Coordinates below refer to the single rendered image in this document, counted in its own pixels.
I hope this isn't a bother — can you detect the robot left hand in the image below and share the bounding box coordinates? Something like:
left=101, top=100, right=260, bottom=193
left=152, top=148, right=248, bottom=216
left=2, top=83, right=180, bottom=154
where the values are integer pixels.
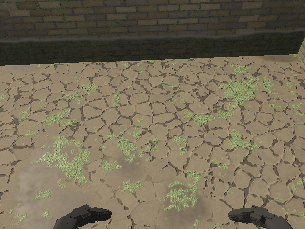
left=52, top=204, right=112, bottom=229

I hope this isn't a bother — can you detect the robot right hand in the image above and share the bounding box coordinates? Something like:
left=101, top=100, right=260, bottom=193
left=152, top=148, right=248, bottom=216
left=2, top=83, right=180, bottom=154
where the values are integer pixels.
left=228, top=205, right=293, bottom=229

